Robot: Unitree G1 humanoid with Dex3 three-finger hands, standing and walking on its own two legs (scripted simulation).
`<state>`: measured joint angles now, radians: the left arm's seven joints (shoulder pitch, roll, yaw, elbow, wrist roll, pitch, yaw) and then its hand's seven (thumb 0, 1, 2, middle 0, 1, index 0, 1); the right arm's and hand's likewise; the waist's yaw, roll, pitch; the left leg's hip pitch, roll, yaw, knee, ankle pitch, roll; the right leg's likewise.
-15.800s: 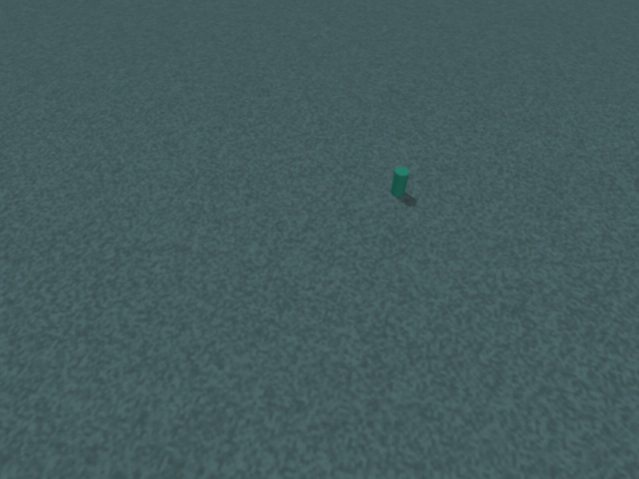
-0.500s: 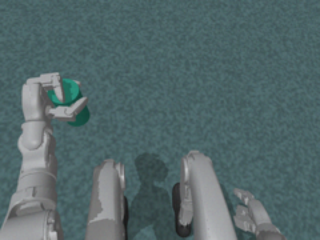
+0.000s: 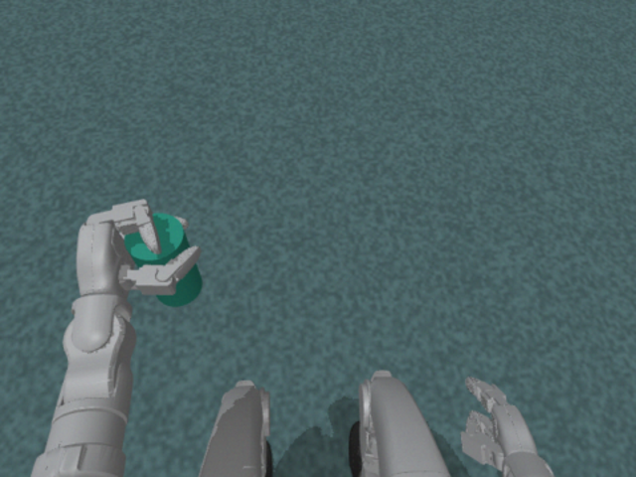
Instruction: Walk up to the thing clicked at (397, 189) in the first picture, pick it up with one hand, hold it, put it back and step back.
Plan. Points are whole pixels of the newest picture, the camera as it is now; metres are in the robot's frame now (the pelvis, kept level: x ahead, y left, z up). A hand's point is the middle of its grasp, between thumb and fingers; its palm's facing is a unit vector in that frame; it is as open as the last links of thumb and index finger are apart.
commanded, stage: lift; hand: left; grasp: from the side
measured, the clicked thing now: (168, 263) +0.38 +0.19 -0.02
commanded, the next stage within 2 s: hold in 0.92 s
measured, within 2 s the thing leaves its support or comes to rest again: neither
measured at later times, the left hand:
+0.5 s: hand (138, 205) +0.38 +0.18 +0.12, palm faces +0.09 -1.00 -0.03, open 5.4 cm
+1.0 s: hand (137, 181) +0.38 +0.17 +0.16, palm faces +0.08 -1.00 -0.01, open 5.5 cm
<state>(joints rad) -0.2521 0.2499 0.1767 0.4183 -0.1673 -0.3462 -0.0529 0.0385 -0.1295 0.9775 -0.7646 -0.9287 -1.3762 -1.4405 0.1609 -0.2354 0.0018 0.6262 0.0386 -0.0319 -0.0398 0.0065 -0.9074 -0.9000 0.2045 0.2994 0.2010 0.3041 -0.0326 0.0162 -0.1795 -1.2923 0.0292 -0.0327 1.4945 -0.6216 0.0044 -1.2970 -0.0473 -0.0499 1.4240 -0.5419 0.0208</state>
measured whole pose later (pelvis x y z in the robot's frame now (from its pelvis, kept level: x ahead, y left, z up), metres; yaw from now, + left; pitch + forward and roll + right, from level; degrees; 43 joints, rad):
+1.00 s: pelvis +0.04 -0.01 +0.11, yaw +0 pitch +9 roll -1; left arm -0.15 0.21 0.15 0.44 -0.18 -0.36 -0.10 0.04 -0.13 0.98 -0.77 -0.93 -1.36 -1.44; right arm 0.23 -0.22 -0.01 0.66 0.01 -0.03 -0.05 0.01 -0.90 -0.90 0.20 0.30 0.20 0.30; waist -0.02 0.01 -0.06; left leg -0.63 0.04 -0.01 0.93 -0.47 -0.01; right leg -0.65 -0.03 -0.05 0.88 -0.40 0.01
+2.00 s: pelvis +0.04 -0.01 +0.13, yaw +0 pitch +5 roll -1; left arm -0.10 0.19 0.13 0.41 -0.17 -0.35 -0.09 0.04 -0.11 0.94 -0.75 -0.96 -1.34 -1.40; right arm 0.23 -0.22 -0.01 0.66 0.01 -0.02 -0.04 0.01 -0.91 -0.90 0.20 0.30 0.20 0.30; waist -0.01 0.01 -0.03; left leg -0.48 0.04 0.00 0.81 -0.42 -0.01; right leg -0.51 -0.03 -0.04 0.78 -0.36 0.01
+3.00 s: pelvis +0.04 -0.01 +0.13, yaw +0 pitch +5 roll -1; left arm -0.11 0.19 0.14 0.42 -0.18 -0.36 -0.10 0.04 -0.12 0.94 -0.75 -0.97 -1.32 -1.38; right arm 0.24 -0.22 -0.01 0.68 0.01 -0.04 -0.03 0.01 -0.91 -0.90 0.20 0.30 0.20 0.30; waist -0.02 0.01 -0.03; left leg -0.48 0.04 0.00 0.81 -0.41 -0.01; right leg -0.51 -0.03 -0.04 0.77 -0.35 0.01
